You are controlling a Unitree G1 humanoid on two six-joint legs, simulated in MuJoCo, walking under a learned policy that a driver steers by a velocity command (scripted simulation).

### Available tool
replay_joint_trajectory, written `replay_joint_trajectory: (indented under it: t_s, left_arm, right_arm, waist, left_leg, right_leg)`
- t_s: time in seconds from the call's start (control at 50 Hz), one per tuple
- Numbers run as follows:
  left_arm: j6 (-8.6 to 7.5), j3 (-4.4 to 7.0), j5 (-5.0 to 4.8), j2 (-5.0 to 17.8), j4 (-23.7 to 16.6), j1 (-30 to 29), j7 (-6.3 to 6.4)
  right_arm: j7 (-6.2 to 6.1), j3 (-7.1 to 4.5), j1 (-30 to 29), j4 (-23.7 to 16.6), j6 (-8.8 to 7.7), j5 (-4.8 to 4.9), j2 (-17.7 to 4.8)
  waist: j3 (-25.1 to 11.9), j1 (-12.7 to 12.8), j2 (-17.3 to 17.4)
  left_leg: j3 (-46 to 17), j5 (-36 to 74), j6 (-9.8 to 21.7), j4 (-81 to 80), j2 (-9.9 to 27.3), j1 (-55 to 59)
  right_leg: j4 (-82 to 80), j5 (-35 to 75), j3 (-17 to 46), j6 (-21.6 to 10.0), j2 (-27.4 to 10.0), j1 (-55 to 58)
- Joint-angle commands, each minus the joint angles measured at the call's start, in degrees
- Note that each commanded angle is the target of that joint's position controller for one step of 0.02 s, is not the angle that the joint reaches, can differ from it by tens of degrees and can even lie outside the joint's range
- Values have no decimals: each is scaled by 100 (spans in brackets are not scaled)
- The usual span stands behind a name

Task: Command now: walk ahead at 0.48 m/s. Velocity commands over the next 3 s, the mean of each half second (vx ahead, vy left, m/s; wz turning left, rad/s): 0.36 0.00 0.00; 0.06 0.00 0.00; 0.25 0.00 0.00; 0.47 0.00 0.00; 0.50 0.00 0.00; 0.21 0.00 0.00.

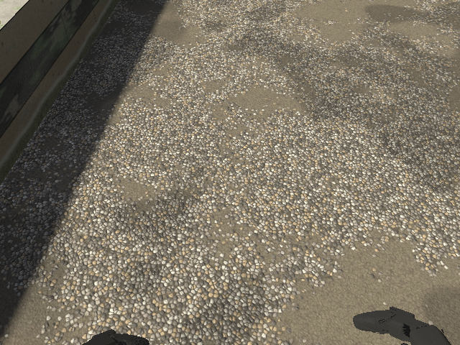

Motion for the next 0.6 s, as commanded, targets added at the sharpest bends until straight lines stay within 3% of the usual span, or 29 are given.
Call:
replay_joint_trajectory:
  t_s: [0.02,0.04,0.06,0.12,0.14,0.16,0.18,0.24,0.26,0.3,0.36,0.38,0.4,0.44,0.46,0.5,0.52,0.54,0.56,0.6]
  left_arm:
    - [-126,163,65,487,-626,-423,-20]
    - [-102,198,-13,566,-551,-399,18]
    - [-97,199,-45,566,-585,-437,31]
    - [-92,201,-44,561,-608,-476,49]
    - [-120,166,37,483,-702,-488,3]
    - [-130,164,65,479,-676,-424,-12]
    - [-104,199,-18,561,-591,-384,28]
    - [-72,210,-76,571,-520,-309,58]
    - [-95,193,-17,523,-547,-243,12]
    - [-94,234,-34,588,-386,2,-20]
    - [-77,295,-110,639,-239,136,-42]
    - [-26,357,-212,751,-70,245,2]
    - [-50,335,-172,637,-198,101,-38]
    - [-50,373,-170,665,-68,261,-53]
    - [-3,419,-252,741,72,318,-4]
    - [30,436,-276,687,112,287,23]
    - [-1,424,-213,618,72,357,-23]
    - [-7,443,-203,647,145,460,-35]
    - [35,475,-267,713,245,443,17]
    - [66,478,-279,669,286,471,57]
  right_arm:
    - [25,-179,-583,-614,-100,22,-561]
    - [-15,-203,-388,-487,-101,-26,-572]
    - [-16,-199,-430,-491,-107,-15,-573]
    - [-8,-197,-449,-466,-111,10,-576]
    - [39,-168,-642,-590,-116,41,-561]
    - [42,-168,-612,-584,-118,19,-559]
    - [-1,-193,-401,-452,-122,-26,-570]
    - [-1,-200,-300,-328,-102,22,-582]
    - [44,-185,-439,-404,-95,65,-587]
    - [49,-227,-224,-269,-73,62,-639]
    - [50,-280,-89,-126,-42,98,-656]
    - [13,-339,244,94,-10,102,-710]
    - [54,-320,-86,-52,-17,149,-666]
    - [49,-362,64,56,2,156,-680]
    - [3,-406,313,221,31,136,-704]
    - [-23,-432,279,269,55,167,-681]
    - [11,-424,163,204,36,216,-662]
    - [13,-442,239,250,36,218,-673]
    - [-34,-469,419,363,60,167,-679]
    - [-69,-480,451,405,74,179,-659]
  waist:
    - [-473,47,94]
    - [-713,-61,130]
    - [-588,-51,139]
    - [-466,-54,120]
    - [-295,59,61]
    - [-485,57,62]
    - [-746,-53,108]
    - [-494,-58,129]
    - [-273,52,89]
    - [-512,35,78]
    - [-510,8,74]
    - [-654,-111,72]
    - [-164,11,86]
    - [-338,-9,74]
    - [-487,-114,65]
    - [-219,-93,118]
    - [-97,8,119]
    - [-224,-1,104]
    - [-335,-100,85]
    - [-231,-79,108]
  left_leg:
    - [-616,2108,232,-188,540,-34]
    - [-584,1806,237,-206,556,192]
    - [-594,1745,240,-208,550,154]
    - [-626,1670,261,-241,560,52]
    - [-655,2014,247,-218,541,-154]
    - [-645,2097,237,-196,543,-86]
    - [-609,1802,243,-211,560,166]
    - [-715,1817,272,-361,616,126]
    - [-767,2247,261,-371,618,-42]
    - [-778,2363,260,-425,641,155]
    - [-790,2203,274,-551,652,281]
    - [-745,1596,320,-636,640,487]
    - [-807,2036,299,-674,649,184]
    - [-786,2031,305,-721,654,278]
    - [-722,1599,320,-734,621,453]
    - [-727,1577,339,-796,612,325]
    - [-776,1971,336,-834,639,179]
    - [-757,2038,328,-830,631,231]
    - [-688,1775,317,-809,598,370]
    - [-684,1743,319,-837,585,321]
  right_leg:
    - [-102,1594,615,-233,-498,244]
    - [-195,1159,660,-216,-481,271]
    - [-230,1041,652,-199,-466,189]
    - [-264,949,650,-183,-460,162]
    - [-138,1457,618,-205,-484,171]
    - [-83,1611,630,-219,-510,264]
    - [-181,1179,678,-204,-495,297]
    - [-359,1074,716,-171,-505,213]
    - [-294,1674,713,-192,-548,223]
    - [-314,1943,765,-241,-605,400]
    - [-478,1842,812,-263,-631,416]
    - [-636,1022,808,-268,-568,433]
    - [-647,1600,811,-260,-599,260]
    - [-678,1723,822,-303,-625,412]
    - [-754,1103,799,-288,-545,419]
    - [-856,1001,775,-269,-509,297]
    - [-834,1582,790,-308,-576,356]
    - [-801,1747,790,-337,-588,473]
    - [-818,1391,767,-316,-516,475]
    - [-879,1291,744,-295,-486,412]
Next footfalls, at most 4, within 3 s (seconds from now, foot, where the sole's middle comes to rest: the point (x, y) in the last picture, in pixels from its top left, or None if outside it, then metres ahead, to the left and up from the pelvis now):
none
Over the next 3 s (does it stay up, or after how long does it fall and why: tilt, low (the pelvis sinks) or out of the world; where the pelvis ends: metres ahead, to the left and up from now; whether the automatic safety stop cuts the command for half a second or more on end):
stays up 0.00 -0.01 0.01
